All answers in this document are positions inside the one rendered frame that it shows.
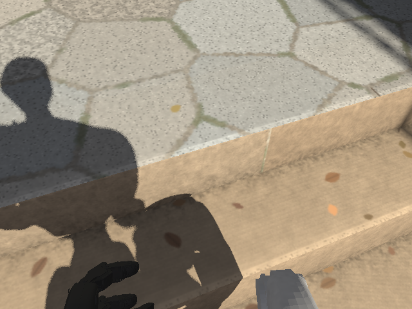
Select robot right thigh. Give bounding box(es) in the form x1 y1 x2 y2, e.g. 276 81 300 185
256 269 318 309

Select robot left hand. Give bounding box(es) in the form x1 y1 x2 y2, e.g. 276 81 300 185
64 261 154 309

